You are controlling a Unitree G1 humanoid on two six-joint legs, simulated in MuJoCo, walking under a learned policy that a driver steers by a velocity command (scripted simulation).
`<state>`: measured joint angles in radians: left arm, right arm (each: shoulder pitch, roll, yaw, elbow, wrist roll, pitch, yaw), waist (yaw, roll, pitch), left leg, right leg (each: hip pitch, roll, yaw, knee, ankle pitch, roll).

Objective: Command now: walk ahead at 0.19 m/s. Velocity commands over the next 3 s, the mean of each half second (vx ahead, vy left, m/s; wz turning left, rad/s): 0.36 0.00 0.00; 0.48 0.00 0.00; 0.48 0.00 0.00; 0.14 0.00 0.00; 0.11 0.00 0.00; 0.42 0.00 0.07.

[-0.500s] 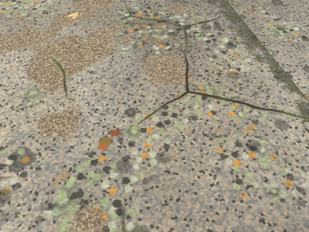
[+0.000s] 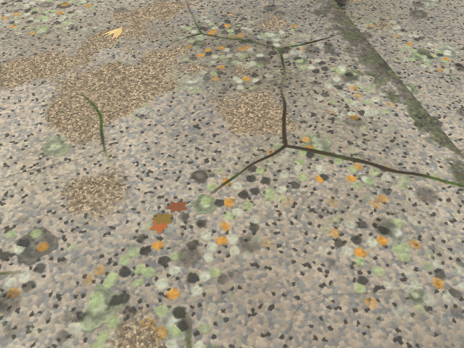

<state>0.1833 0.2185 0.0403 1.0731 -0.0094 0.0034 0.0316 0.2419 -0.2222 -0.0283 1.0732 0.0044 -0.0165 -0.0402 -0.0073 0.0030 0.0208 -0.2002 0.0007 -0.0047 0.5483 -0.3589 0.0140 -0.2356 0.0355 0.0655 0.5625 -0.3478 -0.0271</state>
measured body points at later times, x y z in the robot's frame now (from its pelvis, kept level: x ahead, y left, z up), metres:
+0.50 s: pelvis +0.16 -0.01 +0.00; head +0.19 -0.02 +0.45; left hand +0.07 +0.23 -0.13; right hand +0.37 -0.25 -0.10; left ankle +0.34 +0.13 -0.69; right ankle +0.02 -0.12 -0.73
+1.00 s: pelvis +0.45 +0.04 +0.01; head +0.46 +0.03 +0.46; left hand +0.62 +0.29 -0.10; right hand +0.44 -0.23 -0.13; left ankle +0.39 +0.12 -0.73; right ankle +0.65 -0.15 -0.67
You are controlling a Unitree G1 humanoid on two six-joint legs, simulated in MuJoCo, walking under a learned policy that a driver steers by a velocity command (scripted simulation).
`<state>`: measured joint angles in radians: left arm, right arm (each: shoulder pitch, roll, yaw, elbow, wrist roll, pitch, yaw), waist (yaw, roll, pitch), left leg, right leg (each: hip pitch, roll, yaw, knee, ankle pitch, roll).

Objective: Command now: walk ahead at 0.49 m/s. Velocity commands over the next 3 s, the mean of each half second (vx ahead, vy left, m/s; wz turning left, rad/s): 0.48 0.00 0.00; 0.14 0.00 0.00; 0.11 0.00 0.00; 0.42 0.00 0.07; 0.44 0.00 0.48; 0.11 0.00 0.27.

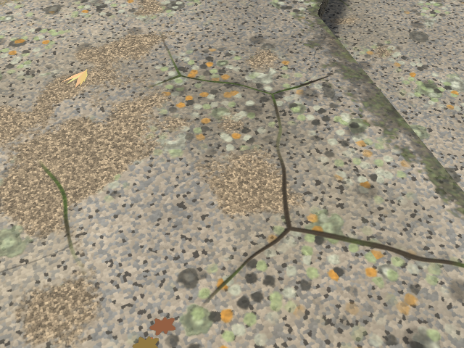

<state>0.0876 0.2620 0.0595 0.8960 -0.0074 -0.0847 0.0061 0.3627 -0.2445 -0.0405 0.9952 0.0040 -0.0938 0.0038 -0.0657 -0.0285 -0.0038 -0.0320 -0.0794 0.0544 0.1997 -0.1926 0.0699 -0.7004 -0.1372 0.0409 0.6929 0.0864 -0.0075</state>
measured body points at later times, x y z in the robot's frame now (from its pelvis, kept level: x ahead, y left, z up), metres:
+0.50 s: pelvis +0.29 -0.06 +0.00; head +0.31 -0.07 +0.45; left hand +0.30 +0.21 -0.13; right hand +0.45 -0.32 -0.11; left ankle +0.46 +0.12 -0.68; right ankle +0.25 -0.15 -0.75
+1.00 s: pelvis +0.44 -0.02 -0.01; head +0.45 -0.03 +0.44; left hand +0.50 +0.24 -0.15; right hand +0.55 -0.27 -0.15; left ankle +0.52 +0.07 -0.75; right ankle +0.45 -0.17 -0.75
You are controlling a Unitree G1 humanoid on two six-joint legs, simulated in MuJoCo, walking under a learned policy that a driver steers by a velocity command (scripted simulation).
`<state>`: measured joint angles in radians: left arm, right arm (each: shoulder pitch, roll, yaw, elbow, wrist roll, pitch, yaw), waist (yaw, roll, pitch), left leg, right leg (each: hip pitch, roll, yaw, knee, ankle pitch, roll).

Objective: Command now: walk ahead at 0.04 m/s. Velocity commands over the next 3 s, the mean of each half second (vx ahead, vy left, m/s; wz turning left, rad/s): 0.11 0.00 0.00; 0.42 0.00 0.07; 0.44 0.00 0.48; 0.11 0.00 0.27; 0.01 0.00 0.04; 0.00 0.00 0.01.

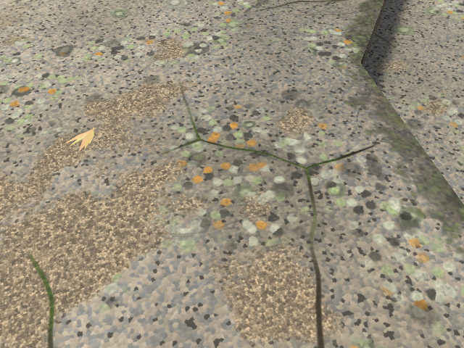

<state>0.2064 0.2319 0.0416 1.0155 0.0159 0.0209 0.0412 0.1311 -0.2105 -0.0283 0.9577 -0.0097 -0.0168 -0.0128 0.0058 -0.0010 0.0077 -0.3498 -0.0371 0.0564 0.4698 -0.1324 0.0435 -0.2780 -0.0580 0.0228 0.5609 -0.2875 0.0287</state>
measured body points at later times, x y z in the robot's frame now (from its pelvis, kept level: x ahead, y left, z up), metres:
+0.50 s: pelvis +0.09 +0.00 -0.01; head +0.09 +0.01 +0.44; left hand +0.07 +0.25 -0.16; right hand +0.16 -0.27 -0.14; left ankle +0.09 +0.09 -0.73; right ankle +0.01 -0.14 -0.73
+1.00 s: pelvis +0.32 -0.04 -0.02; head +0.36 -0.04 +0.43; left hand +0.55 +0.20 -0.10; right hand +0.23 -0.30 -0.16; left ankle +0.10 +0.09 -0.71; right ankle +0.45 -0.14 -0.73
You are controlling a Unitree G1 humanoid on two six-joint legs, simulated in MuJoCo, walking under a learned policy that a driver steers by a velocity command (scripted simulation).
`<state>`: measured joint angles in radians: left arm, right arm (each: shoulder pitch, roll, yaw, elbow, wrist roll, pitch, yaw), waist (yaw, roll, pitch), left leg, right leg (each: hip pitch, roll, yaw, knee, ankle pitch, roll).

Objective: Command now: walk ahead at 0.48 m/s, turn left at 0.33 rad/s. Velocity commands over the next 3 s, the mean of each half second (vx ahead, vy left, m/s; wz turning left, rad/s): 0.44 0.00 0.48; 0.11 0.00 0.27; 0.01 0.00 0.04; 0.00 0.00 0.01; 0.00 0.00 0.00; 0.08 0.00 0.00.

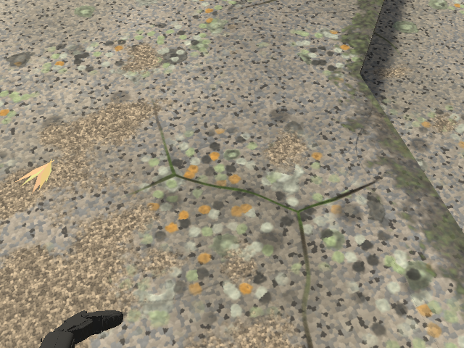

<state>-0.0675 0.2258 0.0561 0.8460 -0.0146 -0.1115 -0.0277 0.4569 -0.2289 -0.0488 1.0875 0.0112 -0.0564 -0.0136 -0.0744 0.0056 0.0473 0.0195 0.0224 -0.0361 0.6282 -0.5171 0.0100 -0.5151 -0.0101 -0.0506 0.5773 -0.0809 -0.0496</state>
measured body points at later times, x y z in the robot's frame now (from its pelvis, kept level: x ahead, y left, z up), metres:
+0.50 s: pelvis +0.25 +0.04 +0.01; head +0.28 +0.06 +0.45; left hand +0.20 +0.31 -0.14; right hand +0.50 -0.15 -0.09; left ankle +0.37 +0.17 -0.71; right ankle +0.13 -0.11 -0.71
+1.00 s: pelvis +0.38 +0.08 +0.02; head +0.40 +0.09 +0.47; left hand +0.37 +0.37 -0.11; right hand +0.61 -0.09 -0.10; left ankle +0.37 +0.16 -0.72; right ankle +0.46 -0.06 -0.72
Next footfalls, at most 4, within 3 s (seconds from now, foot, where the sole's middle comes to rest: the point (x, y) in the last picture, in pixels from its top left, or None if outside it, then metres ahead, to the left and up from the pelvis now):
0.52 left None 0.40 0.18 -0.75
0.98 right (247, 326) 0.50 -0.04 -0.75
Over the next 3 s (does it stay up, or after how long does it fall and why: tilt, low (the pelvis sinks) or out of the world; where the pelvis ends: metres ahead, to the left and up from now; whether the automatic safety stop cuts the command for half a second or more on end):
stays up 0.45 0.06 0.02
